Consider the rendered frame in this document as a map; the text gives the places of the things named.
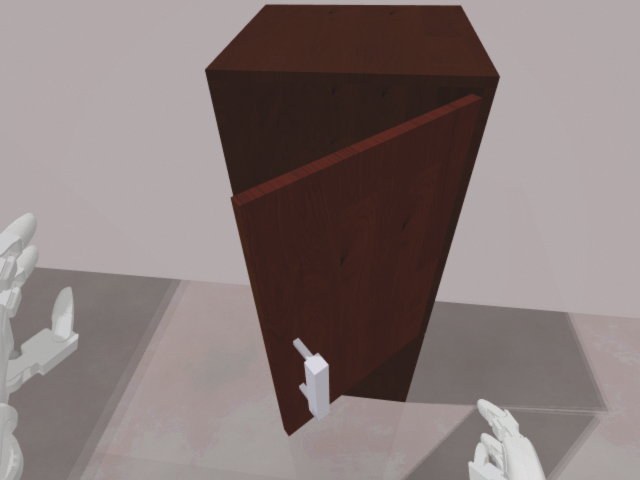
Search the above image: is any handle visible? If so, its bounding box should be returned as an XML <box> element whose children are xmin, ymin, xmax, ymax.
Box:
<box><xmin>293</xmin><ymin>338</ymin><xmax>330</xmax><ymax>421</ymax></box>

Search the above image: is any cupboard door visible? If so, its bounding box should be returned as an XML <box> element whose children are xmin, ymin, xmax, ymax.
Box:
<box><xmin>231</xmin><ymin>94</ymin><xmax>482</xmax><ymax>436</ymax></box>

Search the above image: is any robot left hand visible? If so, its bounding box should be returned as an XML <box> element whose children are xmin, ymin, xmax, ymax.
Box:
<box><xmin>0</xmin><ymin>213</ymin><xmax>79</xmax><ymax>404</ymax></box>

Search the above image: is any robot left forearm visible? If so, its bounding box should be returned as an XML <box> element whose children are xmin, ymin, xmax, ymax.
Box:
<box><xmin>0</xmin><ymin>403</ymin><xmax>24</xmax><ymax>480</ymax></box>

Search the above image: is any robot right hand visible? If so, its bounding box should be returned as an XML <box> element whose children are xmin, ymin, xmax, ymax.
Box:
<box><xmin>468</xmin><ymin>399</ymin><xmax>546</xmax><ymax>480</ymax></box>

